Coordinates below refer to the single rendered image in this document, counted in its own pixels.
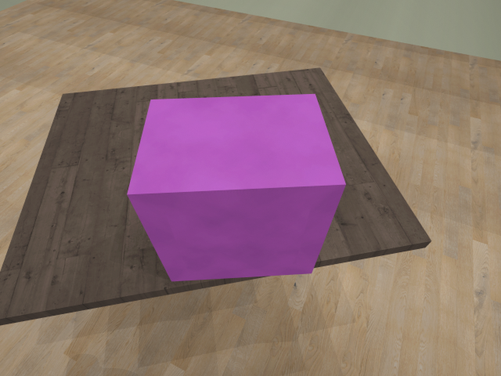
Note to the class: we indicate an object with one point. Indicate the carton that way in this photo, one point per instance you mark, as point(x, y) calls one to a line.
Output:
point(240, 186)

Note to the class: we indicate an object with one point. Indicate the table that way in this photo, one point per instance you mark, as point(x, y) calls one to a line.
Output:
point(79, 244)

